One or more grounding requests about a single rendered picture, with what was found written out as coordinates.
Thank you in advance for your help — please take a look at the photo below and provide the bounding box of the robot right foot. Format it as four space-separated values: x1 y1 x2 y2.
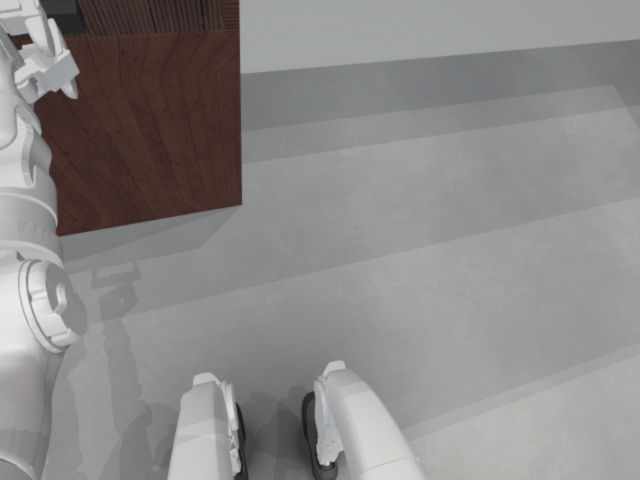
302 391 338 480

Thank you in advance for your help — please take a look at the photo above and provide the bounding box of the right robot shin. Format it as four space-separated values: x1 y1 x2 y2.
315 361 361 465

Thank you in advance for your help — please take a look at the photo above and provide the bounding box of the cabinet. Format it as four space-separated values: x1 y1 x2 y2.
12 0 242 237

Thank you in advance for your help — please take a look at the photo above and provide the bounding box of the left robot forearm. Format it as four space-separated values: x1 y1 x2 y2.
0 92 64 269

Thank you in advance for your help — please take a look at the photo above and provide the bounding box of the robot left hand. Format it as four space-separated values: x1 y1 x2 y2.
0 0 80 111

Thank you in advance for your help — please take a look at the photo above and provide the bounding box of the drawer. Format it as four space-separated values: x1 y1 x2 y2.
9 0 222 41

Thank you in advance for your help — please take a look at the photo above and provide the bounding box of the handle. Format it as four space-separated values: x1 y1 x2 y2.
7 0 86 37

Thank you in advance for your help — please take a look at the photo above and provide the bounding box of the robot left upper arm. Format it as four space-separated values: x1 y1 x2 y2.
0 259 87 480

